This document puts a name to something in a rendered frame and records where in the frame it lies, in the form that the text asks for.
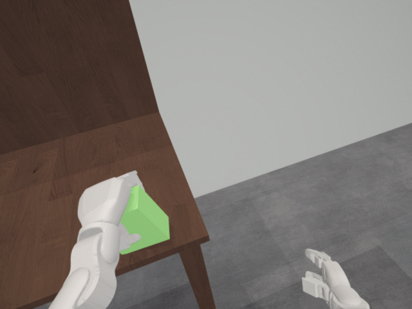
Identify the left robot hand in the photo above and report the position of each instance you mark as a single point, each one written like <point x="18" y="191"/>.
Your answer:
<point x="107" y="201"/>

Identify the sponge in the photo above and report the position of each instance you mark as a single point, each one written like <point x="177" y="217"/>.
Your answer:
<point x="144" y="217"/>

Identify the left robot forearm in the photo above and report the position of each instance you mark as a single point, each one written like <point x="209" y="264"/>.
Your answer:
<point x="91" y="283"/>

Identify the right robot forearm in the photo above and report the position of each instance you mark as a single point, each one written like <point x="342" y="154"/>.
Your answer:
<point x="345" y="297"/>

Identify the table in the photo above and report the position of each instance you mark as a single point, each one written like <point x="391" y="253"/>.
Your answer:
<point x="77" y="107"/>

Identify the right robot hand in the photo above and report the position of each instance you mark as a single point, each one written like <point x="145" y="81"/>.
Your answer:
<point x="332" y="274"/>

